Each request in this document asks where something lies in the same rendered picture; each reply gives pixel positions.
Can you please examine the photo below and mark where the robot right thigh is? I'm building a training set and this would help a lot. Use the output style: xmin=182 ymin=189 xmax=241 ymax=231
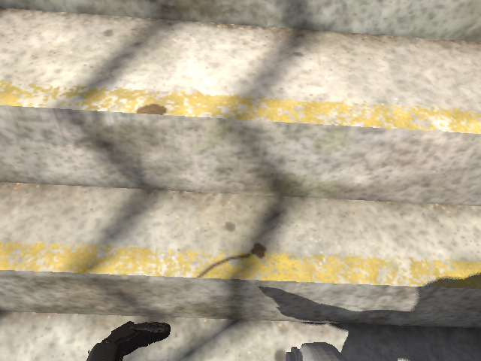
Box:
xmin=286 ymin=342 xmax=347 ymax=361

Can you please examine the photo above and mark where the left robot hand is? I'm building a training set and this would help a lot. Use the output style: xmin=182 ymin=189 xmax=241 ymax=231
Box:
xmin=86 ymin=321 xmax=171 ymax=361

